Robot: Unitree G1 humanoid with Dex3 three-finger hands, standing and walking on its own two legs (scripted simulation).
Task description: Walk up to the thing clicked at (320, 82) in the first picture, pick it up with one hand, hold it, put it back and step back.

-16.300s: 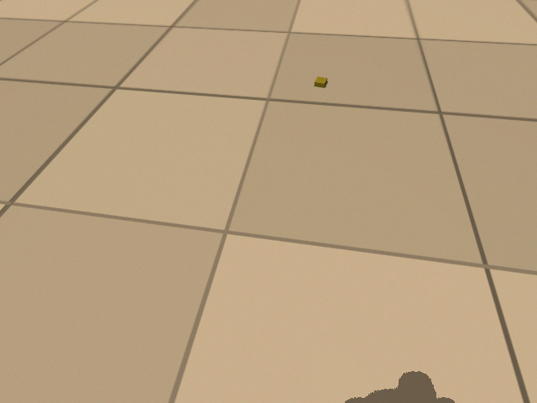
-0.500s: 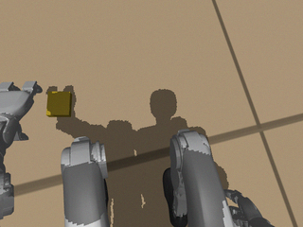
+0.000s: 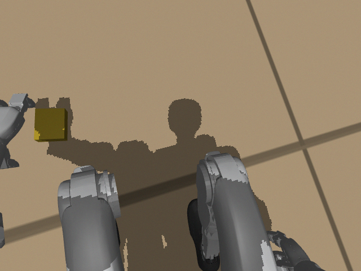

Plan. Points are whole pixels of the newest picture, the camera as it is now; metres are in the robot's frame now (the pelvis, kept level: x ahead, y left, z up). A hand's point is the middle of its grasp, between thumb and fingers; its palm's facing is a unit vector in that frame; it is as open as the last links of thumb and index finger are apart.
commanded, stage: approach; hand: left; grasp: from above
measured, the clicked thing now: (51, 125) +0.46 +0.30 -0.30
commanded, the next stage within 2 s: rest palm in 1.60 s
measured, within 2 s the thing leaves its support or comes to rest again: neither
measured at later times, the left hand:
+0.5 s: hand (43, 105) +0.48 +0.29 -0.18, palm faces -0.39 +0.00 -0.92, open 13.9 cm
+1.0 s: hand (19, 143) +0.39 +0.33 -0.18, palm faces -0.48 -0.07 -0.87, open 13.8 cm
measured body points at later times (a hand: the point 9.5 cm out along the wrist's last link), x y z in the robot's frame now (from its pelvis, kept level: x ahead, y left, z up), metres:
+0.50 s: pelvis +0.01 +0.00 +0.00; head +0.26 +0.07 +0.37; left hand +0.49 +0.28 -0.13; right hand +0.07 -0.28 -0.11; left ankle +0.08 +0.15 -0.28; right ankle +0.09 -0.13 -0.28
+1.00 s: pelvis +0.00 +0.01 +0.00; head +0.22 +0.11 +0.38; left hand +0.41 +0.33 -0.13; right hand +0.12 -0.27 -0.10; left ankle +0.08 +0.15 -0.28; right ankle +0.09 -0.13 -0.28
